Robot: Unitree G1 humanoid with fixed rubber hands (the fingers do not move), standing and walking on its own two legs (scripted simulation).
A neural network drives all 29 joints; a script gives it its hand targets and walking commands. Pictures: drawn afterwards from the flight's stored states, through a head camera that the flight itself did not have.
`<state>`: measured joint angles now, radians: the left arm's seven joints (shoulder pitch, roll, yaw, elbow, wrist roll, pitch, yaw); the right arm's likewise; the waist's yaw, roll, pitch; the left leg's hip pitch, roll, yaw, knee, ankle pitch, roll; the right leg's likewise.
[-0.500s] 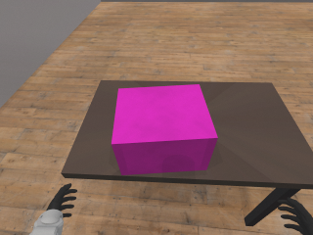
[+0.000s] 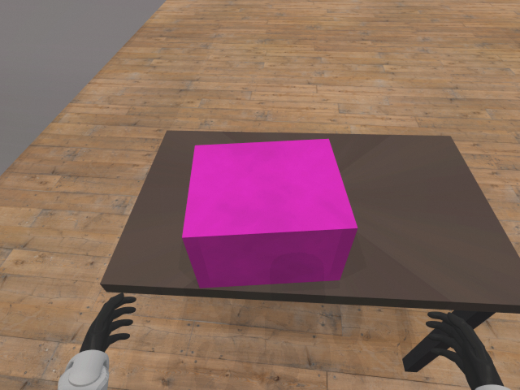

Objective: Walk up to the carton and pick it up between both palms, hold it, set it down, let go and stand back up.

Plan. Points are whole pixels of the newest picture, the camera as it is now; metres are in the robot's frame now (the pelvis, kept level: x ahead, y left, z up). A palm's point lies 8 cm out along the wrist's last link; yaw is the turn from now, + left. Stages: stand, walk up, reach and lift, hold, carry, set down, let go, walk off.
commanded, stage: reach and lift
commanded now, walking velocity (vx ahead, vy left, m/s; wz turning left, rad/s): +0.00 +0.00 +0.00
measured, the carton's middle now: (265, 211) +0.48 +0.02 -0.05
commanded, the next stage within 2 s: none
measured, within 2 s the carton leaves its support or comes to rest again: neither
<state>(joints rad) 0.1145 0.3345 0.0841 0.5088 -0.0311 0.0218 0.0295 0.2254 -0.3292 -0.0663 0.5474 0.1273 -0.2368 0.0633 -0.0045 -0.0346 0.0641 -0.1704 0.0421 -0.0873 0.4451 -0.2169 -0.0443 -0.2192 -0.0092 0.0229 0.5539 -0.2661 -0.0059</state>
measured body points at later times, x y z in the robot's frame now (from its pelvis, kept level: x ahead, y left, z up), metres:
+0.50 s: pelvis +0.01 +0.01 +0.00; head +0.02 +0.01 +0.45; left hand +0.23 +0.26 -0.02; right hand +0.21 -0.26 -0.01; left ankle +0.03 +0.18 -0.73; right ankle +0.03 -0.11 -0.74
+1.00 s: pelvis +0.02 +0.01 +0.00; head +0.03 +0.01 +0.45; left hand +0.29 +0.25 +0.00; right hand +0.30 -0.24 +0.02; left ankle +0.03 +0.18 -0.73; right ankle +0.03 -0.11 -0.74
